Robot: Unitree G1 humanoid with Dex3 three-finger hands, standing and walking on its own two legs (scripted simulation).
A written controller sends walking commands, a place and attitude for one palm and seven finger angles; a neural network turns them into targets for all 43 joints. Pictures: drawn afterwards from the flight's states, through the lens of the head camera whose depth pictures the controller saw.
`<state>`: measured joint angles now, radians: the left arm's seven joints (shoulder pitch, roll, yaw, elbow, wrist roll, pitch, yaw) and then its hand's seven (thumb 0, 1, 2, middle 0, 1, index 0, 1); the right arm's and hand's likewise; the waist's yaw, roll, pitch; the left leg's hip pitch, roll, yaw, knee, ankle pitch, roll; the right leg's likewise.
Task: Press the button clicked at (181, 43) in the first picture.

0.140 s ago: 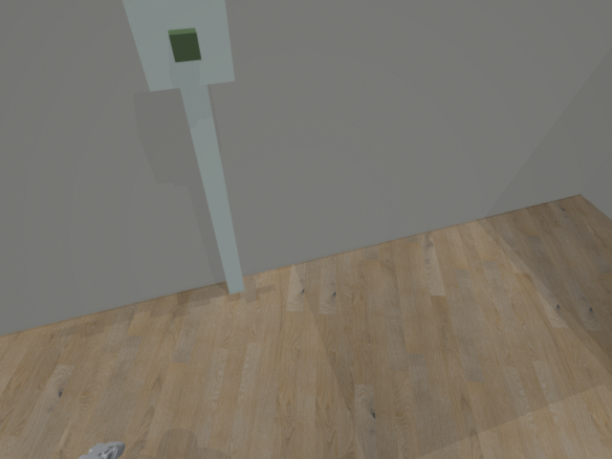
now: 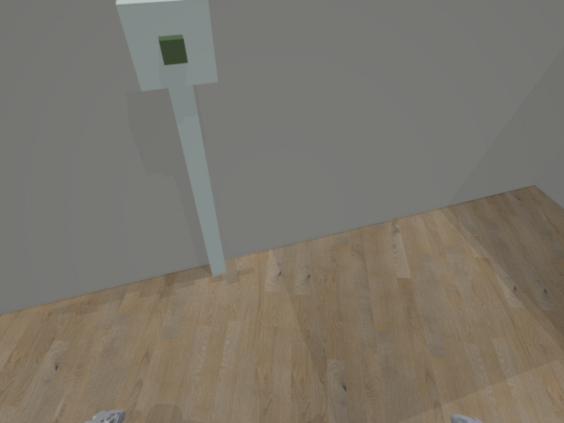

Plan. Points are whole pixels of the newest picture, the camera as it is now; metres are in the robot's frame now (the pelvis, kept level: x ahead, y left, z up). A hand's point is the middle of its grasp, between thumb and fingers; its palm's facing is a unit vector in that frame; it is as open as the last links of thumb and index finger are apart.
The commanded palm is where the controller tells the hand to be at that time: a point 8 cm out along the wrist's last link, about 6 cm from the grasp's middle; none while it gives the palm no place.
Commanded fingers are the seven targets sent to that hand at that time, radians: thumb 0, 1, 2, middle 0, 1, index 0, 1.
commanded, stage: stand and wait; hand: left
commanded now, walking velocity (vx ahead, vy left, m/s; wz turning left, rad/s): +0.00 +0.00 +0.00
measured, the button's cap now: (173, 49) +0.80 +0.29 +0.18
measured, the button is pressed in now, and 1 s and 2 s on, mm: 0 0 0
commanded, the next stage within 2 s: look at it before walking up in 0.68 s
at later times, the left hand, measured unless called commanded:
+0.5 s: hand out of the picture +0.06 +0.23 -0.15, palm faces -0.04 -0.94 -0.33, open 7.4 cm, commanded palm none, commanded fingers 0.00 0.90 0.90 -0.20 -0.30 -0.20 -0.30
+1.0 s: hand out of the picture +0.07 +0.23 -0.15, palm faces -0.04 -0.95 -0.32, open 7.4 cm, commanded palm none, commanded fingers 0.00 0.90 0.90 -0.20 -0.30 -0.20 -0.30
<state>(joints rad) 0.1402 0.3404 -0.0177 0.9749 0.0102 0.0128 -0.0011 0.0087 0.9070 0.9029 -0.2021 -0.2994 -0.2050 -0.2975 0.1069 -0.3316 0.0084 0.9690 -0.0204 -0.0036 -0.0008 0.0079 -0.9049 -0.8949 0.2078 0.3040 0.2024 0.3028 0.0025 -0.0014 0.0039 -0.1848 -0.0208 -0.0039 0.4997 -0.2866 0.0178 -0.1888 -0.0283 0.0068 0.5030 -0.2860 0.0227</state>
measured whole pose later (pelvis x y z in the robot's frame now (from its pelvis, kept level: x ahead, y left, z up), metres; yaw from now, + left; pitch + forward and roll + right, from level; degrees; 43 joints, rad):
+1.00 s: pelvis -0.02 -0.02 +0.01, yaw +0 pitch -2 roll +0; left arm 0.13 0.34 -0.01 1.08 0.01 0.00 0.00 0.01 0.91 0.90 -0.20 -0.30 -0.21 -0.30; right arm 0.12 -0.33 0.01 1.11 -0.01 0.00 0.00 0.01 -0.91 -0.89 0.21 0.30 0.20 0.30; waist 0.00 -0.01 0.02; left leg -0.14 0.01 -0.01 0.39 -0.20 -0.01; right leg -0.15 0.00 0.00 0.39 -0.20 0.00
